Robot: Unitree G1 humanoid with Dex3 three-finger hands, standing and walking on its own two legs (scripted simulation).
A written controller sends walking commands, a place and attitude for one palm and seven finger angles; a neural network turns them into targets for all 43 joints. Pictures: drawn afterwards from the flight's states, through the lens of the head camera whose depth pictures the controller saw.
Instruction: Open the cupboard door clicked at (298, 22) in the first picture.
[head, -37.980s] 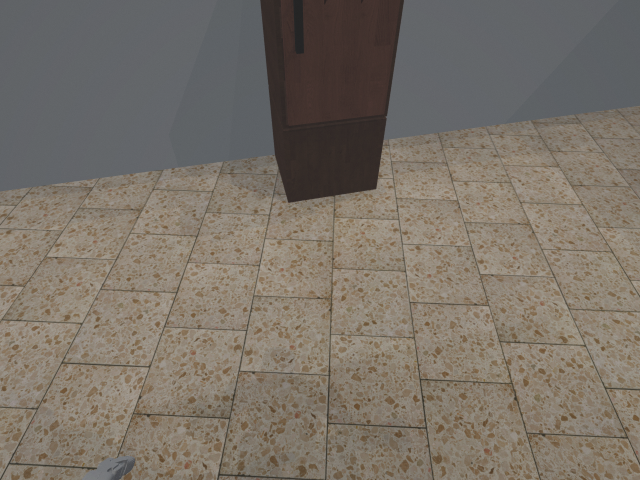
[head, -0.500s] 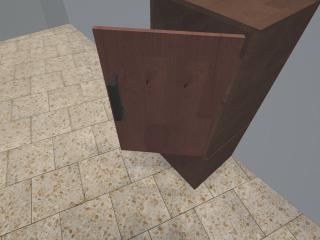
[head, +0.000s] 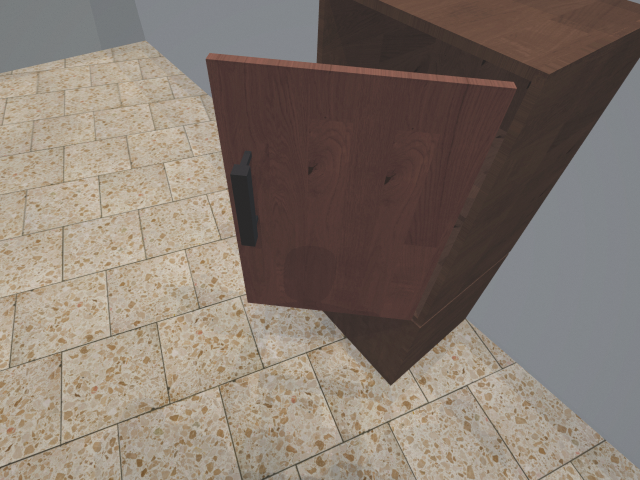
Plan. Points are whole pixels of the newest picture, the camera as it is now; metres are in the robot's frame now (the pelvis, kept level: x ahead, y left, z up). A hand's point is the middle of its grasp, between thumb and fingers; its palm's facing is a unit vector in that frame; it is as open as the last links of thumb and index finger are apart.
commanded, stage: look again from close up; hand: left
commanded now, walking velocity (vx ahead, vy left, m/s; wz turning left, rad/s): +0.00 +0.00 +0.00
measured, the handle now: (248, 199) +0.52 +0.16 +0.03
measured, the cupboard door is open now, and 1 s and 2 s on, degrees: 45 45 45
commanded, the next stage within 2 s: raise the hand with hooked fingers in 0.46 s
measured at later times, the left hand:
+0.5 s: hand out of the picture +0.03 +0.21 -0.18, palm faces -0.01 -0.98 -0.22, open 7.4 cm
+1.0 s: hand out of the picture +0.13 +0.22 -0.07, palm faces +0.04 -1.00 -0.02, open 8.7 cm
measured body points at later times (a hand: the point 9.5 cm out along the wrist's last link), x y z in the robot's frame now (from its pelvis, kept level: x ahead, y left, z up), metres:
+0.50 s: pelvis +0.00 +0.02 +0.00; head +0.02 +0.03 +0.45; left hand +0.03 +0.26 -0.16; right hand +0.04 -0.23 -0.15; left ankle -0.03 +0.09 -0.74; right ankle -0.05 -0.11 -0.74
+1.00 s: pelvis -0.05 -0.02 -0.08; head +0.01 -0.01 +0.37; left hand +0.12 +0.27 -0.06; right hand +0.18 -0.27 -0.12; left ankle -0.03 +0.09 -0.74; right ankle -0.02 -0.09 -0.74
